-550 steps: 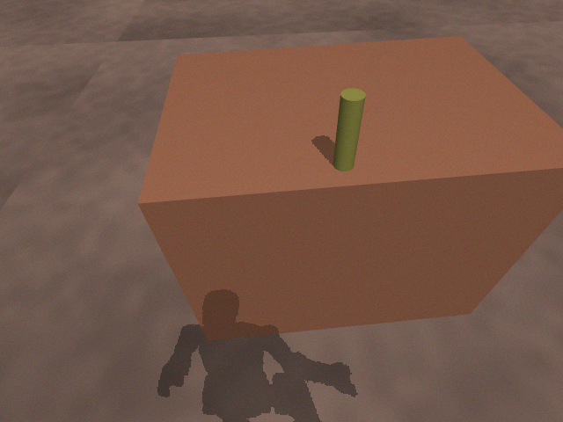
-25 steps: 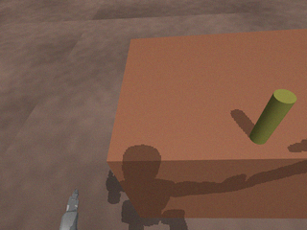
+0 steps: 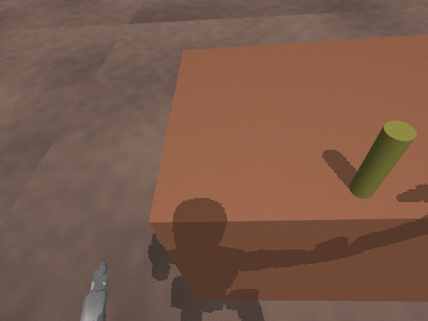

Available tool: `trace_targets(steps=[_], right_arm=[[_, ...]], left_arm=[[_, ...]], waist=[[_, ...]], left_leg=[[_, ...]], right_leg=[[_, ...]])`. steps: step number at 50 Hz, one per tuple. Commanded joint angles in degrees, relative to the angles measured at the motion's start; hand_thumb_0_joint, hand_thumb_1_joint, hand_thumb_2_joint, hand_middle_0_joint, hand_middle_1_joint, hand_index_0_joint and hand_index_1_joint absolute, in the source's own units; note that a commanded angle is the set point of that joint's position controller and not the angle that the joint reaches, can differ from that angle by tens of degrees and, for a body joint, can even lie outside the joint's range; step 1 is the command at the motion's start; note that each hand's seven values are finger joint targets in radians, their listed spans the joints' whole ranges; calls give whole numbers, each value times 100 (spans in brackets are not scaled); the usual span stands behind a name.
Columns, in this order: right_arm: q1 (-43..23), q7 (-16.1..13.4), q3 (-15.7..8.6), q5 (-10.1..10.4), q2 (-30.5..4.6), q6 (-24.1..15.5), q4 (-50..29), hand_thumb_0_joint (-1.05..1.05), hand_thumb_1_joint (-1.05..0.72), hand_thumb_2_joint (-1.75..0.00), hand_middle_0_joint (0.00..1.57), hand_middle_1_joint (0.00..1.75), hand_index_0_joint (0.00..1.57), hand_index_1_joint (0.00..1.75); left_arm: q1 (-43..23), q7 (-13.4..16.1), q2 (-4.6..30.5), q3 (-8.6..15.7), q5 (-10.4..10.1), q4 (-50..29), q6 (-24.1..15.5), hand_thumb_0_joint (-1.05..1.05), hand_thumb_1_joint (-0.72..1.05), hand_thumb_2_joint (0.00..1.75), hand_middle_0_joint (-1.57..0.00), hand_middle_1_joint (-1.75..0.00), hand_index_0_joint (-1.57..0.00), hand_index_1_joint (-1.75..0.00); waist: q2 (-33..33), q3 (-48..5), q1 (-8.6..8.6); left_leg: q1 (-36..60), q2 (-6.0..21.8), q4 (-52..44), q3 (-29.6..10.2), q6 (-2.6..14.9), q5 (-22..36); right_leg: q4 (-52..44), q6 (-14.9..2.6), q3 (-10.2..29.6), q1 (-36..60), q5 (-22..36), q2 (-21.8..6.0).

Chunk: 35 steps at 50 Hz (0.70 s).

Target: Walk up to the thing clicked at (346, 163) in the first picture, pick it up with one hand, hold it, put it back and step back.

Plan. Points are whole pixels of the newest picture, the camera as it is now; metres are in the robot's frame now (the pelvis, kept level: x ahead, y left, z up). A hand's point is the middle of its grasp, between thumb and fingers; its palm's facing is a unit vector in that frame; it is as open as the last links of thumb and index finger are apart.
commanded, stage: approach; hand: right
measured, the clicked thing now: (377, 164) +0.39 -0.26 +0.08
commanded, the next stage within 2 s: close in in 0.18 s
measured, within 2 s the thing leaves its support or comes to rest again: neither
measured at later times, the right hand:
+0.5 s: hand (405, 167) +0.41 -0.33 +0.04, palm faces +0.27 +0.96 +0.04, open 17.6 cm
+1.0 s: hand (374, 161) +0.42 -0.27 +0.05, palm faces +0.23 +0.97 +0.05, open 17.5 cm
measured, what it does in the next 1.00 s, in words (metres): stands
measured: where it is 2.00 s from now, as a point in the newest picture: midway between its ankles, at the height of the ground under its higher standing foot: outside the picture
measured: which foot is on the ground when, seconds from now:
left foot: down 0.00-1.00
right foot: down 0.00-1.00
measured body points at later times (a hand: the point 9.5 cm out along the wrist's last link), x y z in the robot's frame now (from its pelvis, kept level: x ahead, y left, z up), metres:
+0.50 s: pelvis -0.01 +0.01 -0.03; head +0.08 -0.04 +0.41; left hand +0.14 +0.27 -0.08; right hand +0.39 -0.38 +0.04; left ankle -0.03 +0.15 -0.73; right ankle +0.03 -0.11 -0.73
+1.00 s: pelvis -0.02 +0.00 -0.03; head +0.05 -0.03 +0.41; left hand +0.12 +0.27 -0.07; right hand +0.40 -0.32 +0.05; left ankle -0.03 +0.15 -0.73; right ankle +0.03 -0.11 -0.73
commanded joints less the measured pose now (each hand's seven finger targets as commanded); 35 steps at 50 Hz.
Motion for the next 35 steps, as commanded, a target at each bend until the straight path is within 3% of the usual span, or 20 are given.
trace_targets(steps=[1,2,7,9,11,12,15,17,18,19,21,22,23,24,26,28,30,32,34,35], right_arm=[[-1547,91,353,247,-1161,-423,-721,0,61,-6,5,5,6,5],[-1508,64,354,278,-1121,-493,-630,0,61,-5,5,5,6,5],[-1505,-305,391,328,-788,-883,-621,0,61,-6,4,6,6,6],[-1653,-529,202,204,-1022,-1140,-848,0,61,-7,3,6,5,6],[-2211,-778,-181,149,-1553,-1561,-2141,0,61,-7,3,6,5,6],[-2065,-877,-216,115,-1524,-1671,-1850,0,60,-6,3,5,4,5],[-1586,-1105,-21,97,-859,-2050,-1072,0,58,-6,4,5,5,5],[-2179,-1260,-261,31,-1166,-2308,-1925,0,57,-7,3,5,4,5],[-2289,-1300,-229,5,-1122,-2308,-1747,0,57,-8,3,5,4,5],[-2118,-1324,-78,-19,-905,-2292,-1660,0,54,-8,3,5,4,5],[-1494,-1318,432,-35,8,-2173,-790,0,53,-8,3,6,4,6],[-1538,-1314,651,1,387,-2155,-946,0,54,-8,3,6,4,6],[-1987,-1395,417,25,-68,-2189,-1528,0,54,-9,3,6,4,6],[-2275,-1468,354,-9,-285,-2196,-1988,0,56,-9,2,6,4,6],[-1773,-1494,747,28,470,-1977,-1634,0,57,-9,2,6,3,6],[-1466,-1635,934,64,981,-1850,-1336,0,57,-9,2,6,4,6],[-2041,-1833,709,18,547,-1883,-1968,0,57,-8,3,6,4,6],[-1960,-1982,697,-27,537,-1838,-1981,0,55,-8,3,6,4,6],[-1743,-2095,830,-71,910,-1825,-1682,0,56,-8,2,6,4,6],[-1980,-2170,671,-97,652,-1890,-2025,0,55,-7,3,6,4,6]], left_arm=[[-38,75,990,477,22,-946,-390,0,-57,6,-5,-5,-4,-6],[-150,79,1153,560,15,-1267,-430,0,-57,6,-5,-5,-4,-6],[285,-109,769,351,22,-983,-345,0,-55,5,-5,-5,-5,-5],[307,-183,813,476,55,-1040,-320,0,-53,3,-4,-5,-5,-4],[256,-255,891,621,93,-1237,-302,0,-53,3,-5,-5,-6,-4],[141,-292,823,508,104,-1270,-273,0,-53,3,-4,-5,-5,-4],[-222,-448,721,552,160,-957,-175,0,-55,5,-6,-6,-6,-5],[-402,-464,774,566,206,-1650,-177,0,-56,5,-6,-6,-6,-6],[-596,-451,820,488,212,-1947,-151,0,-56,6,-6,-5,-6,-6],[-377,-472,751,479,205,-1928,-87,0,-56,6,-6,-6,-6,-6],[86,-541,672,501,196,-1481,63,0,-55,5,-6,-6,-6,-5],[178,-571,627,518,197,-1330,105,0,-55,5,-6,-6,-6,-5],[-101,-535,1173,952,191,-1818,81,0,-56,5,-6,-6,-6,-5],[-240,-527,1308,1072,178,-2121,69,0,-55,5,-6,-6,-7,-5],[446,-612,1040,967,131,-1695,168,0,-55,4,-6,-6,-7,-5],[704,-718,748,831,63,-1518,253,0,-55,4,-6,-6,-7,-5],[337,-736,857,890,35,-2084,275,0,-55,4,-6,-5,-6,-5],[396,-749,981,1095,-11,-2136,342,0,-55,4,-6,-5,-6,-5],[552,-830,748,955,-8,-2035,395,0,-54,3,-6,-5,-7,-4],[238,-846,715,881,-35,-2453,379,0,-54,3,-5,-5,-6,-4]], waist=[[-522,-1251,337],[-267,-1235,336],[-445,-1180,220],[-696,-1478,176],[-1435,-2340,11],[-1396,-2317,-23],[-1205,-1813,-43],[-1594,-3126,-52],[-1625,-3251,-48],[-1769,-3230,-16],[-1510,-2582,180],[-1453,-2546,266],[-1484,-2904,313],[-1641,-3231,271],[-1333,-2582,326],[-832,-2024,413],[-743,-2260,354],[-630,-1981,324],[-424,-1636,303],[-597,-1804,201]], left_leg=[[-466,-232,-280,145,254,1054],[-494,-237,-266,148,231,990],[-722,-189,13,55,218,1029],[-756,-148,187,-16,220,1090],[-677,-135,405,-35,260,1215],[-776,-165,528,-8,273,1244],[-1338,-206,933,-5,274,1074],[-1130,-203,1049,-57,282,1361],[-1125,-212,1072,-65,277,1432],[-1059,-211,1118,-68,276,1537],[-1460,-274,1141,-1,273,1338],[-1626,-282,1105,11,263,1251],[-1608,-289,1080,17,267,1172],[-1486,-255,1077,-8,270,1249],[-1544,-266,1003,37,244,1194],[-1619,-294,948,74,195,1107],[-1433,-279,928,62,187,1079],[-1395,-243,917,24,176,985],[-1393,-241,950,42,171,935],[-1381,-220,981,2,201,805]], right_leg=[[-469,-112,38,1505,883,14],[-458,-129,51,1462,793,12],[-146,-131,-38,1050,871,102],[52,-118,-89,981,960,146],[231,-50,-70,1342,1302,126],[374,-17,-39,1338,1540,100],[781,31,8,593,1654,12],[962,33,23,1067,2064,-7],[1028,56,12,1217,2174,-12],[1045,52,-4,1268,2323,7],[1028,47,29,1073,2244,-50],[1005,32,23,1112,2119,-74],[976,37,57,1260,1982,-101],[978,24,30,1463,1931,-92],[886,-14,-13,1250,1610,-62],[796,-56,-1,893,1322,-47],[757,-60,-12,842,1178,-39],[703,-76,-53,700,907,-7],[678,-95,-57,414,797,17],[669,-71,-84,467,691,12]])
